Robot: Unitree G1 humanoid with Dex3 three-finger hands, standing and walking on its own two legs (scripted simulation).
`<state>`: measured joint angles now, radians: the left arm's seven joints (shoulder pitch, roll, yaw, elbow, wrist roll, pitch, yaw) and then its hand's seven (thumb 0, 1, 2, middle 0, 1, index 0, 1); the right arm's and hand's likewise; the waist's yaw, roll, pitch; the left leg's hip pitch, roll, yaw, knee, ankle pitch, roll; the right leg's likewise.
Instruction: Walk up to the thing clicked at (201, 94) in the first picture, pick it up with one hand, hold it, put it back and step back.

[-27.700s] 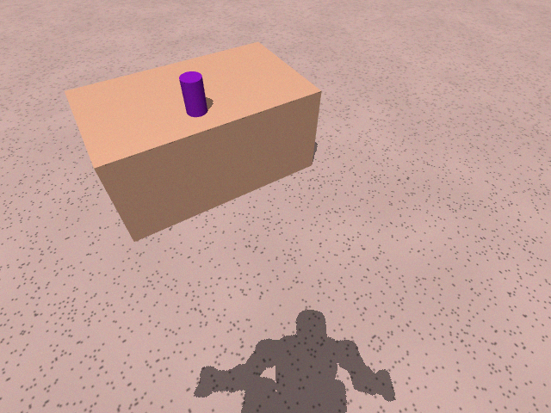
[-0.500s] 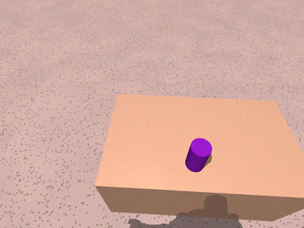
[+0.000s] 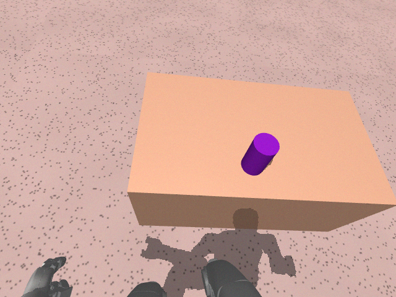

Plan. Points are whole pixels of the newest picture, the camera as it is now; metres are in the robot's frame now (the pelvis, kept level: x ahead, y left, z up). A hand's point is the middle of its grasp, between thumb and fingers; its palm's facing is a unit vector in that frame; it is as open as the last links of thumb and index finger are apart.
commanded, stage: step back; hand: right
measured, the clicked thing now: (258, 155) +0.54 -0.23 -0.24
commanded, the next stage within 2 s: none
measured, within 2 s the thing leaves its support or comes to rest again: neither
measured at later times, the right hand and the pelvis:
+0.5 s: hand out of the picture -0.03 -0.30 -0.15, palm faces +0.04 +0.92 -0.39, open 7.3 cm; pelvis -0.12 -0.03 +0.00, yaw -5 degrees
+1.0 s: hand out of the picture -0.15 -0.31 -0.14, palm faces +0.00 +0.89 -0.45, open 7.3 cm; pelvis -0.26 -0.04 -0.01, yaw -4 degrees
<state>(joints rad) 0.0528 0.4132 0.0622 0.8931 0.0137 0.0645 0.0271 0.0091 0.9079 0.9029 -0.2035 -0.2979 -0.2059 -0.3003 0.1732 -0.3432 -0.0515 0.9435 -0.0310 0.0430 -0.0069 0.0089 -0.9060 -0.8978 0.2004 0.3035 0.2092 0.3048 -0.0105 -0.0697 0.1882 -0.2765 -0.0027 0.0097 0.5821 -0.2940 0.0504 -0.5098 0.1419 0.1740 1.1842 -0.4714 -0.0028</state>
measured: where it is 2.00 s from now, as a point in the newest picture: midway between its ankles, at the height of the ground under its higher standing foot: outside the picture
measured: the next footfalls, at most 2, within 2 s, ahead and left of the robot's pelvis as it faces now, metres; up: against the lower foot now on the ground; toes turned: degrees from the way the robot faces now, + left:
right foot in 0.32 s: -0.06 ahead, -0.13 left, +0.00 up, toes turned -3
left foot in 0.66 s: -0.14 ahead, +0.10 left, +0.00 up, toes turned -2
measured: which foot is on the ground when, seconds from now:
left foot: down 0.00-0.34, up 0.36-0.64, down 0.66-1.00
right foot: up 0.00-0.30, down 0.32-0.68, up 0.70-1.00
